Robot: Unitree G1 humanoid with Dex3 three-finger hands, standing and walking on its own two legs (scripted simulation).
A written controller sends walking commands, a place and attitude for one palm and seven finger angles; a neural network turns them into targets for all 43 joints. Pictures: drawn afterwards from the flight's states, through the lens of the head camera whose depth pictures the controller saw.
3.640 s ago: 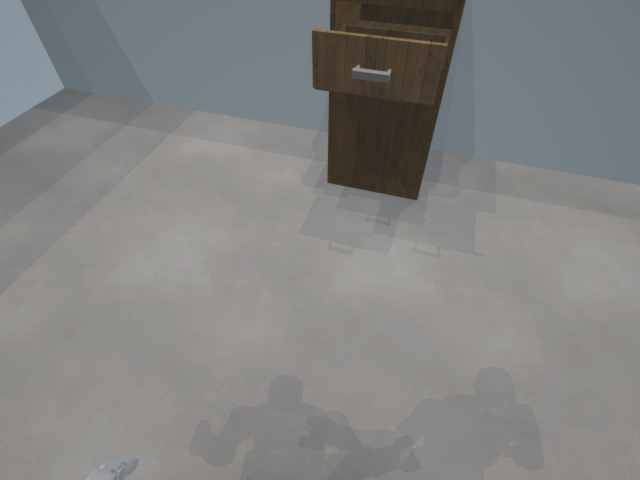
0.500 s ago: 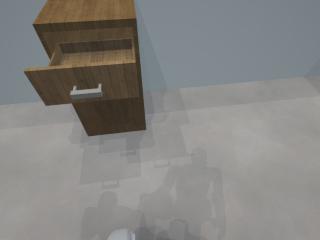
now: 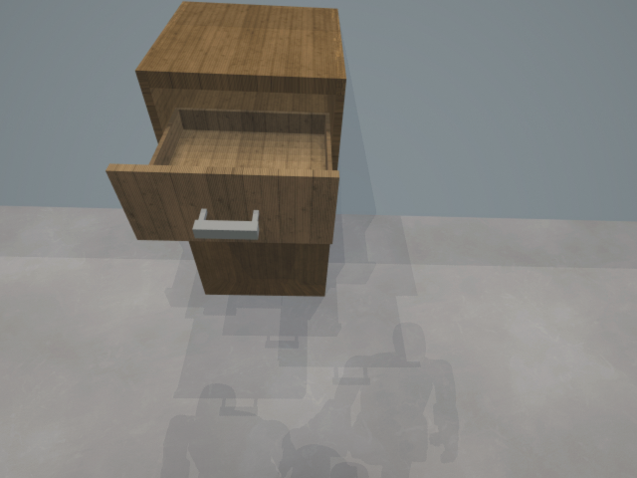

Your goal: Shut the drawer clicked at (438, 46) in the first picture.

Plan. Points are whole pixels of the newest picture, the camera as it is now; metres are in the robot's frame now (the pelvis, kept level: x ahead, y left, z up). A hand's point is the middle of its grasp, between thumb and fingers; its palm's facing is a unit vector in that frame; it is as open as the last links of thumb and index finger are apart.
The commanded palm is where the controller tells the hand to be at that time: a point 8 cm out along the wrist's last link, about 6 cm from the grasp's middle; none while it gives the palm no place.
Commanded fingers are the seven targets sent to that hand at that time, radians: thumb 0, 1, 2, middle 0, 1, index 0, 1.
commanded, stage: take the last steps up to it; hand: left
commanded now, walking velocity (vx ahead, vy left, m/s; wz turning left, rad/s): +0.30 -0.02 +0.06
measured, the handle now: (228, 221) +0.54 +0.21 -0.05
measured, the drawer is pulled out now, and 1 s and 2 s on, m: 0.29 0.29 0.29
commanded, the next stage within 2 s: come to a stop and stand still in 0.84 s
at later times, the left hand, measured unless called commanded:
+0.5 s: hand out of the picture +0.02 +0.11 -0.16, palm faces +0.18 -0.97 -0.13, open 7.4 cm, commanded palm none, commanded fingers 0.00 0.90 0.90 -0.20 -0.30 -0.20 -0.30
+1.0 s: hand (212, 372) +0.30 +0.20 -0.16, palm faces +0.06 -0.98 -0.21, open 7.4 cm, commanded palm none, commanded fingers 0.00 0.90 0.90 -0.20 -0.30 -0.20 -0.30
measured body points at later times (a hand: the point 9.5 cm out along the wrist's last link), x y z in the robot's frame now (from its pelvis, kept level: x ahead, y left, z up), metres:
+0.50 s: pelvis +0.10 -0.02 +0.00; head +0.12 -0.03 +0.45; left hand +0.01 +0.16 -0.15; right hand +0.15 -0.26 -0.15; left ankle +0.18 +0.11 -0.70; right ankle +0.05 -0.14 -0.74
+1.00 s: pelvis +0.23 +0.01 +0.00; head +0.24 +0.01 +0.45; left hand +0.30 +0.25 -0.15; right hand +0.23 -0.21 -0.16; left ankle +0.21 +0.11 -0.74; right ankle +0.30 -0.11 -0.71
